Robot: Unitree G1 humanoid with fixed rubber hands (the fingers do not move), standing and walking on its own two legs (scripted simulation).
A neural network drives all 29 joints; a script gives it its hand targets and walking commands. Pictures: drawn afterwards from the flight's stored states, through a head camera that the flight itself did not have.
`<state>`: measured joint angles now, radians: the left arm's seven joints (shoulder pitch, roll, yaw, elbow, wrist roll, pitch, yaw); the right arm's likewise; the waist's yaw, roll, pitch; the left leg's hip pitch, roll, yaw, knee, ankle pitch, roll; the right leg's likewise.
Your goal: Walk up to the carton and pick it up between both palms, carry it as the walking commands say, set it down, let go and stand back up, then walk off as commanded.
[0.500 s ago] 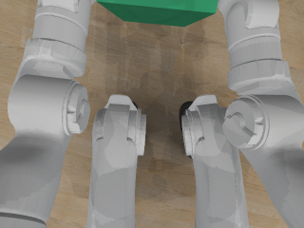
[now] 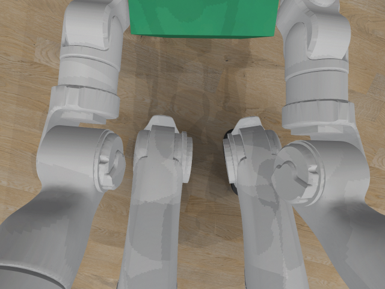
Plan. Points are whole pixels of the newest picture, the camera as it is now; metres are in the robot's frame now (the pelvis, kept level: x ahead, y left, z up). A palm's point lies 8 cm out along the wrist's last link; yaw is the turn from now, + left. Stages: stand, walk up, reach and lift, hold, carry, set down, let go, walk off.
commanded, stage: reach and lift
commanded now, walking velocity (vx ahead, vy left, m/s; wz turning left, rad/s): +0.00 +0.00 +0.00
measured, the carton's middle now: out of the picture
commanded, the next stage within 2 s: none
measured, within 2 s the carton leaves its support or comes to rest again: neither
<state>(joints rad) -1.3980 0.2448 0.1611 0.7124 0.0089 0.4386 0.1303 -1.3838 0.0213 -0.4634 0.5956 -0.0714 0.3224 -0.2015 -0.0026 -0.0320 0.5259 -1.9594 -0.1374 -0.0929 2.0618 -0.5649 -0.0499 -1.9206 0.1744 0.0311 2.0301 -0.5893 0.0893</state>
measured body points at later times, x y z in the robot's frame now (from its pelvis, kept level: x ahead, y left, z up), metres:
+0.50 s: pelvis -0.03 +0.00 +0.04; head +0.33 +0.03 +0.31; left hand +0.54 +0.13 -0.09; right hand +0.53 -0.13 -0.07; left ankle +0.13 +0.12 -0.39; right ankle +0.13 -0.13 -0.39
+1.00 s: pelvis -0.03 +0.00 +0.09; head +0.30 +0.02 +0.39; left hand +0.51 +0.13 -0.03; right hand +0.49 -0.13 -0.01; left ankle +0.13 +0.12 -0.39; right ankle +0.13 -0.13 -0.39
